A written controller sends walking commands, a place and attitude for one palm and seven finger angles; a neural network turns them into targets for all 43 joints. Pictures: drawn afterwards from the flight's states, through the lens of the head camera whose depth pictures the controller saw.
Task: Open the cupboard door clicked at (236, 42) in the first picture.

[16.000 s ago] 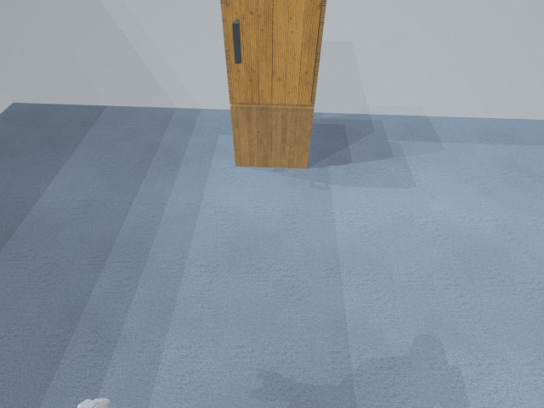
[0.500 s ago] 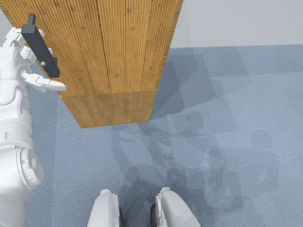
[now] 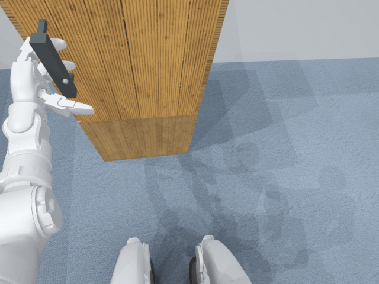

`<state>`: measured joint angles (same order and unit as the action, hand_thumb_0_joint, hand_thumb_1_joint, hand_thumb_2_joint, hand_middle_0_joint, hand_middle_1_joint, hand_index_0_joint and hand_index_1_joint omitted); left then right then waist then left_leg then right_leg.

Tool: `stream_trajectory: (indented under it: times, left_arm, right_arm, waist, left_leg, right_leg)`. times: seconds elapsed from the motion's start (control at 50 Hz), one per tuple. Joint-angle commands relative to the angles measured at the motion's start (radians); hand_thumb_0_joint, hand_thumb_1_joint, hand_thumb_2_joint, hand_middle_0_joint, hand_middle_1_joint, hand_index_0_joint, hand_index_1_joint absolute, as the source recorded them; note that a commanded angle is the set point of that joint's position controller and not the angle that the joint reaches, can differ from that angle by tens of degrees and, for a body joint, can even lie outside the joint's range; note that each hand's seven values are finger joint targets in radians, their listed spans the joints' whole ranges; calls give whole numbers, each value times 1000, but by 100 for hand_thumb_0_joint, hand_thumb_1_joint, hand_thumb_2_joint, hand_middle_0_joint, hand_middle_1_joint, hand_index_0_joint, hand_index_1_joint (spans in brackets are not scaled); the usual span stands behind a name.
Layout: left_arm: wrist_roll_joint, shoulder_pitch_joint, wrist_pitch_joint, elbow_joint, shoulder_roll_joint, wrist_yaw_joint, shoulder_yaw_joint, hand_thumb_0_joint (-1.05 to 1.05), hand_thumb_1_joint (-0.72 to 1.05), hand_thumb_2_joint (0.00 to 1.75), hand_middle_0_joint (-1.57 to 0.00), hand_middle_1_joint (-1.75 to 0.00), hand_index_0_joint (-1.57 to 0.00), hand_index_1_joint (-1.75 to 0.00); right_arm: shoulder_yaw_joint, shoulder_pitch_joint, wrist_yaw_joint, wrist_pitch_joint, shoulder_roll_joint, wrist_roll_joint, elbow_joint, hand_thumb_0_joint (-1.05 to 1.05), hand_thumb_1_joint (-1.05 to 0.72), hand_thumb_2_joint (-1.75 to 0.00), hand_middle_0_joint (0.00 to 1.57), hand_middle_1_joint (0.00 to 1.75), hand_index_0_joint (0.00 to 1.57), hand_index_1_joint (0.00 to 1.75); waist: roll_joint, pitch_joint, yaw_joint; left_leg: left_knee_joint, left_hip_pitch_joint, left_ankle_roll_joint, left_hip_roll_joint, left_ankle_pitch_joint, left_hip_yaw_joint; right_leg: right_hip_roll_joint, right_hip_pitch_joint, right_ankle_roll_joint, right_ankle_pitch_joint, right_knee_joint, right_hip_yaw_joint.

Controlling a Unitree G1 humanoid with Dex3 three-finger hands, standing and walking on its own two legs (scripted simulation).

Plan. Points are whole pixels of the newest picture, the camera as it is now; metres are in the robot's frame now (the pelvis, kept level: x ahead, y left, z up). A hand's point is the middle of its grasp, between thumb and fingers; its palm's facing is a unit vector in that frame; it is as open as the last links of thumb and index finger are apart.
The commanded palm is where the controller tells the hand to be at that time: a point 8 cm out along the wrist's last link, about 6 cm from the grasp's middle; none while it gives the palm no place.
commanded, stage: slide the fingers in behind the handle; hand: left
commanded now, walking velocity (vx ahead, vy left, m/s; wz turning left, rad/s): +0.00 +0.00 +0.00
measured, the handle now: (58, 62) +0.57 +0.23 +0.05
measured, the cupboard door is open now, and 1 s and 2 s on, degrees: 0 0 46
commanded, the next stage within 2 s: close the thumb around the handle in 0.14 s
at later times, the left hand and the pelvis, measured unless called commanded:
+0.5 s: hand (63, 82) +0.51 +0.21 +0.06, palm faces +0.07 -1.00 -0.01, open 12.1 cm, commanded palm +0.49 +0.25 +0.05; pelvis +0.00 +0.00 +0.00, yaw +0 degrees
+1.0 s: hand (64, 81) +0.51 +0.21 +0.06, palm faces +0.05 -1.00 +0.00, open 6.2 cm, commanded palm +0.49 +0.25 +0.05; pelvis +0.00 +0.01 +0.00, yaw +0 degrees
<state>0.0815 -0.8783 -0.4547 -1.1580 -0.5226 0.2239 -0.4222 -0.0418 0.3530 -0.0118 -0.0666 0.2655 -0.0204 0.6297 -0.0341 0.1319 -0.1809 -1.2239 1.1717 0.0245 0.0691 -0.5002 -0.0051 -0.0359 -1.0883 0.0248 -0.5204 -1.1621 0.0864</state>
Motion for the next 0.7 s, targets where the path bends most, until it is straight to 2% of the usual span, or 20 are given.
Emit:
stream_trajectory:
  times: [0.0,0.04,0.06,0.1,0.12,0.14,0.22,0.24,0.26,0.3,0.34,0.36,0.38,0.44,0.48,0.52,0.56,0.6,0.64,0.68]
  left_arm:
    - [17,-421,-68,220,-265,5,-36,0,-50,30,-30,-120,-30,-120]
    - [20,-406,-60,211,-242,9,-22,0,-50,30,-30,-120,-30,-120]
    - [20,-408,-62,220,-253,10,-28,0,-50,30,-30,-120,-30,-120]
    - [21,-386,-67,232,-244,11,-26,0,-50,30,-30,-120,-30,-120]
    - [23,-395,-63,216,-223,11,-9,0,-50,30,-30,-120,-30,-120]
    - [23,-397,-62,214,-248,8,-30,0,-50,30,-30,-120,-30,-120]
    - [21,-418,-66,228,-245,8,-20,0,-50,30,-30,-120,-30,-120]
    - [23,-400,-67,231,-242,10,-24,0,-44,32,-30,-121,-30,-121]
    - [23,-388,-64,214,-250,10,-31,0,-39,35,-31,-121,-31,-121]
    - [23,-388,-66,207,-261,10,-40,0,-28,40,-32,-122,-32,-122]
    - [20,-400,-62,205,-249,12,-24,0,-16,44,-32,-124,-32,-124]
    - [23,-408,-61,212,-257,13,-32,0,-11,47,-33,-124,-33,-124]
    - [23,-392,-66,210,-285,12,-57,0,-5,49,-33,-125,-33,-125]
    - [24,-403,-62,212,-278,19,-43,0,12,56,-34,-127,-34,-127]
    - [25,-385,-67,225,-282,23,-51,0,23,61,-35,-128,-35,-128]
    - [30,-395,-61,219,-257,25,-34,0,34,66,-36,-129,-36,-129]
    - [34,-383,-55,218,-250,29,-29,0,45,71,-37,-130,-37,-130]
    - [31,-399,-59,228,-276,28,-45,0,56,76,-38,-131,-38,-131]
    - [32,-390,-52,199,-249,26,-27,0,68,80,-38,-133,-38,-133]
    - [33,-397,-58,214,-265,24,-43,0,79,85,-39,-134,-39,-134]
  right_arm:
    - [67,176,16,9,186,-2,-36,0,-90,-90,20,30,20,30]
    - [66,178,15,9,181,0,-36,0,-90,-90,20,30,20,30]
    - [67,177,16,8,183,-1,-36,0,-90,-90,20,30,20,30]
    - [67,175,14,8,180,0,-41,0,-90,-90,20,30,20,30]
    - [66,171,12,9,178,1,-37,0,-90,-90,20,30,20,30]
    - [67,176,15,9,182,1,-33,0,-90,-90,20,30,20,30]
    - [68,176,17,11,182,0,-33,0,-90,-90,20,30,20,30]
    - [68,175,16,12,181,1,-36,0,-90,-90,20,30,20,30]
    - [67,175,16,12,183,0,-35,0,-90,-90,20,30,20,30]
    - [66,177,16,12,184,1,-34,0,-90,-90,20,30,20,30]
    - [66,174,16,13,180,2,-35,0,-90,-90,20,30,20,30]
    - [66,176,17,14,182,0,-34,0,-90,-90,20,30,20,30]
    - [66,180,18,13,185,-1,-37,0,-90,-90,20,30,20,30]
    - [63,173,19,15,183,1,-38,0,-90,-90,20,30,20,30]
    - [66,174,18,16,184,1,-41,0,-90,-90,20,30,20,30]
    - [66,175,17,15,182,2,-36,0,-90,-90,20,30,20,30]
    - [67,174,18,14,185,3,-36,0,-90,-90,20,30,20,30]
    - [67,177,19,13,187,1,-31,0,-90,-90,20,30,20,30]
    - [66,171,17,14,186,3,-33,0,-90,-90,20,30,20,30]
    - [65,178,20,15,187,0,-33,0,-90,-90,20,30,20,30]
  waist:
    - [-144,517,-3]
    - [-125,506,-9]
    - [-121,507,-5]
    - [-156,526,7]
    - [-147,498,-3]
    - [-118,491,-5]
    - [-134,495,-11]
    - [-147,508,1]
    - [-126,500,-2]
    - [-128,492,3]
    - [-131,484,-4]
    - [-127,492,-8]
    - [-113,505,3]
    - [-131,493,-2]
    - [-147,521,8]
    - [-138,508,-6]
    - [-137,500,-4]
    - [-159,517,1]
    - [-141,480,-7]
    - [-137,496,-2]
  left_leg:
    - [113,-458,9,-32,373,71]
    - [111,-445,12,-34,378,66]
    - [115,-446,10,-33,375,67]
    - [115,-471,7,-34,397,67]
    - [116,-460,7,-33,375,68]
    - [114,-442,11,-31,366,66]
    - [115,-448,10,-32,368,68]
    - [116,-453,9,-35,369,64]
    - [116,-442,9,-34,361,65]
    - [115,-439,9,-34,367,67]
    - [111,-424,12,-35,355,60]
    - [110,-423,13,-35,360,61]
    - [106,-420,14,-35,369,63]
    - [109,-414,13,-34,359,60]
    - [105,-436,11,-35,380,62]
    - [107,-445,11,-32,388,67]
    - [111,-441,11,-33,377,65]
    - [110,-466,7,-30,398,71]
    - [112,-449,8,-30,363,73]
    - [111,-454,10,-31,380,74]
  right_leg:
    - [-22,160,-5,324,143,-60]
    - [-23,172,-8,340,147,-63]
    - [-23,181,-8,337,149,-62]
    - [-23,171,-5,347,142,-60]
    - [-24,157,-6,327,147,-58]
    - [-24,169,-8,326,150,-61]
    - [-22,163,-8,329,148,-63]
    - [-23,171,-7,329,150,-64]
    - [-23,175,-7,325,151,-63]
    - [-24,169,-6,326,146,-62]
    - [-24,175,-8,326,151,-67]
    - [-23,181,-9,334,149,-67]
    - [-25,191,-6,341,142,-67]
    - [-23,188,-9,334,146,-69]
    - [-25,188,-3,347,137,-68]
    - [-25,172,-8,350,142,-62]
    - [-24,171,-8,340,147,-63]
    - [-24,160,-5,343,139,-58]
    - [-25,136,-6,307,147,-55]
    - [-26,147,-4,320,140,-56]
